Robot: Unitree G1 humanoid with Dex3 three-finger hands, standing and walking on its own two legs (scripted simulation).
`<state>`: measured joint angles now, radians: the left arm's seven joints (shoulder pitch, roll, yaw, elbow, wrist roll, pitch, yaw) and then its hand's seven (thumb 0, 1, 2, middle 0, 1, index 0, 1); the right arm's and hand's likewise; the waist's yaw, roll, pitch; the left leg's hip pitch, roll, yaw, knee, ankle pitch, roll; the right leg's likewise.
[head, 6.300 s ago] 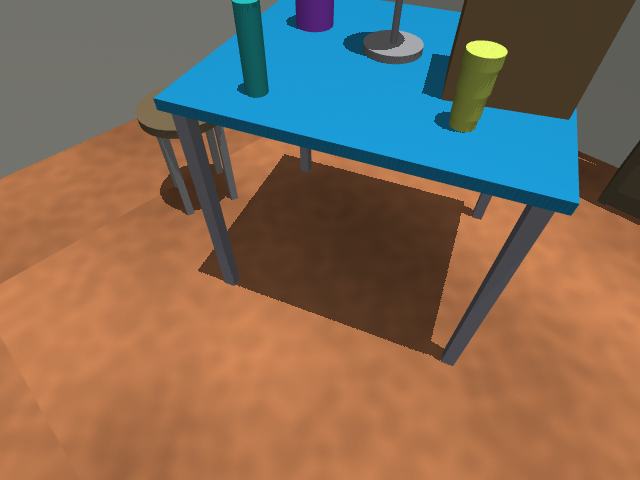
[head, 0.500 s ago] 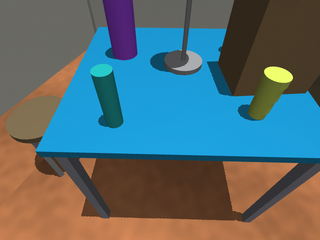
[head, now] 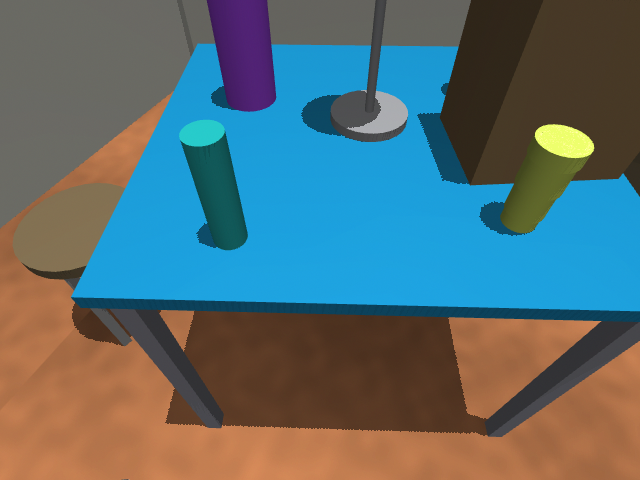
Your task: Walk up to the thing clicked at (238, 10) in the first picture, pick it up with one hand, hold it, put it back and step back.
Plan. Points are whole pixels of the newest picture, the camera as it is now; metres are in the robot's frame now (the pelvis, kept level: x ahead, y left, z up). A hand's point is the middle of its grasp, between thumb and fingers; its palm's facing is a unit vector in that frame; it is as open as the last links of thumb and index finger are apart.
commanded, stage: rise first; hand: left
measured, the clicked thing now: (218, 192) +0.46 +0.16 +0.09
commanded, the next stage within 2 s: go down in 1.80 s
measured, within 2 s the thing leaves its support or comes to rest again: neither
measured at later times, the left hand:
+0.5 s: hand (127, 428) +0.19 +0.25 -0.04, palm faces +0.26 -0.91 -0.32, open 16.6 cm
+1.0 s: hand (83, 417) +0.17 +0.24 +0.08, palm faces +0.30 -0.87 -0.39, open 17.6 cm
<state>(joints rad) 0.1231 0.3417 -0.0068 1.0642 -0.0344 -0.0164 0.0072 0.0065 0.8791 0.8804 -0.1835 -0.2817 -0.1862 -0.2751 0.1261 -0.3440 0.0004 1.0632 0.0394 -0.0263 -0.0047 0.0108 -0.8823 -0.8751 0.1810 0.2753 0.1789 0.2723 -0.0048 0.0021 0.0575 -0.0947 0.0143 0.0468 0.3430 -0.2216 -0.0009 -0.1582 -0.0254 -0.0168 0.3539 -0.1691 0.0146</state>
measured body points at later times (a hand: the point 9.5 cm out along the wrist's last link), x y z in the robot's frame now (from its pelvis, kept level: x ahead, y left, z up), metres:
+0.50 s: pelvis +0.01 +0.00 +0.00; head +0.01 -0.01 +0.45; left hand +0.17 +0.30 -0.02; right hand +0.18 -0.25 -0.08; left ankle -0.02 +0.12 -0.75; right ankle +0.01 -0.13 -0.75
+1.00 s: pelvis -0.01 -0.01 +0.00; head -0.01 -0.03 +0.45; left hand +0.15 +0.28 +0.10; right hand +0.16 -0.27 -0.10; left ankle -0.02 +0.12 -0.75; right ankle +0.01 -0.13 -0.75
